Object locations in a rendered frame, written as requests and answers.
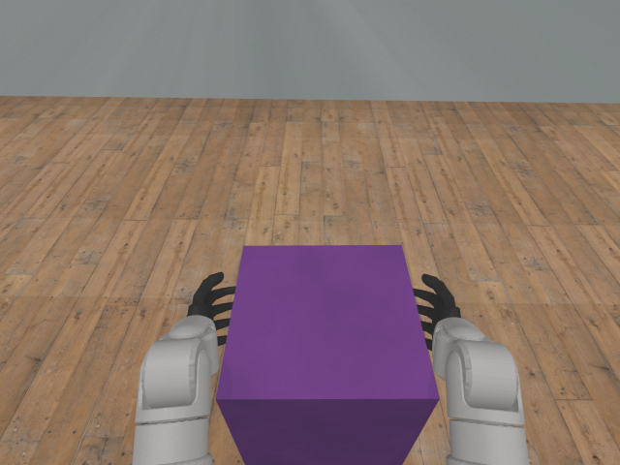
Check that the robot right forearm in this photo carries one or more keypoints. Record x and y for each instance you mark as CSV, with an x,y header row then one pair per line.
x,y
483,396

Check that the robot left forearm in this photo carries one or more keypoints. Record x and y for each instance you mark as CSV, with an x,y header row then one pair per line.
x,y
174,394

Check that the right robot hand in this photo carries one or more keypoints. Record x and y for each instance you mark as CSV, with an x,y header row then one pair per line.
x,y
443,302

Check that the carton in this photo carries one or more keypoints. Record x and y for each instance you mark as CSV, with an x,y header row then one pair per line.
x,y
325,360

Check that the left robot hand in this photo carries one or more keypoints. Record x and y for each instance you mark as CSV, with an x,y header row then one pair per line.
x,y
204,297

